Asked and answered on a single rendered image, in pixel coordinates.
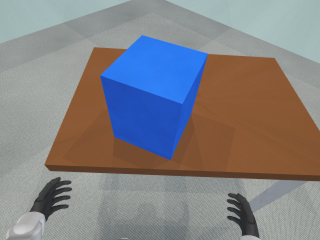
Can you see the carton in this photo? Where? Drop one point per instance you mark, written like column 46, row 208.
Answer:
column 150, row 91

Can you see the left robot forearm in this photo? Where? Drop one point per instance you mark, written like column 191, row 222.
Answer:
column 30, row 226

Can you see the table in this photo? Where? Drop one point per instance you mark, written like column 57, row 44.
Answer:
column 247, row 122

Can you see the robot left hand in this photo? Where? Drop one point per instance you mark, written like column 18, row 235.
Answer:
column 46, row 198

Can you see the robot right hand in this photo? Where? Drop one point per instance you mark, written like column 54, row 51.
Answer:
column 247, row 221

